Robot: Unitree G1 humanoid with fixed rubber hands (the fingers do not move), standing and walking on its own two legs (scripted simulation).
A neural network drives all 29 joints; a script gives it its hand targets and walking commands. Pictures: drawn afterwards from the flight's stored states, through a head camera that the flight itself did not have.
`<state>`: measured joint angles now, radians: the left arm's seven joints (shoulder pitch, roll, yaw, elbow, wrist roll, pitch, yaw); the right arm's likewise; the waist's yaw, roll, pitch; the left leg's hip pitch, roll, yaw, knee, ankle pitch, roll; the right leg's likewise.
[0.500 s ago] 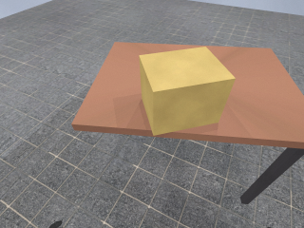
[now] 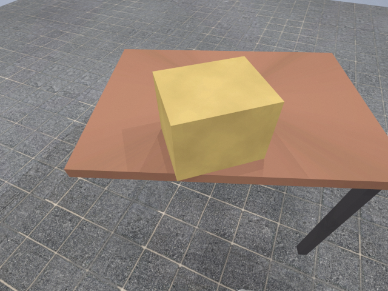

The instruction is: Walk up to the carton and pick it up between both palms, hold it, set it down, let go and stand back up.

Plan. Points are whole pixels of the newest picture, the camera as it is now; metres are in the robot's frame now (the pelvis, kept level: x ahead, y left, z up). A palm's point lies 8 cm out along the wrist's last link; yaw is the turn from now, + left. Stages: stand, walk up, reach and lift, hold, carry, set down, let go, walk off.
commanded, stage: walk up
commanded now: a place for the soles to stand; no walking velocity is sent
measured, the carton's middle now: (211, 117) +0.53 -0.03 +0.04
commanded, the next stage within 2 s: none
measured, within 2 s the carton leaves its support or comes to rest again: neither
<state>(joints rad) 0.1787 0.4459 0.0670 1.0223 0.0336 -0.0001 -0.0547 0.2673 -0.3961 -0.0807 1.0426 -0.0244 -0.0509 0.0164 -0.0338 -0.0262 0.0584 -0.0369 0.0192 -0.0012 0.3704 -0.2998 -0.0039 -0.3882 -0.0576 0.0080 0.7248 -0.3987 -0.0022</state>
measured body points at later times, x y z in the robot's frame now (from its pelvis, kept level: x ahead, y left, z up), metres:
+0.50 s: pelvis +0.11 -0.06 -0.02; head +0.16 -0.07 +0.43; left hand +0.19 +0.27 -0.12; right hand +0.19 -0.39 -0.14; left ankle +0.15 +0.09 -0.73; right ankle +0.14 -0.17 -0.74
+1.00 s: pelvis +0.11 -0.01 -0.03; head +0.15 +0.00 +0.42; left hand +0.21 +0.33 -0.13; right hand +0.24 -0.32 -0.13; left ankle +0.13 +0.09 -0.74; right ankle +0.11 -0.14 -0.73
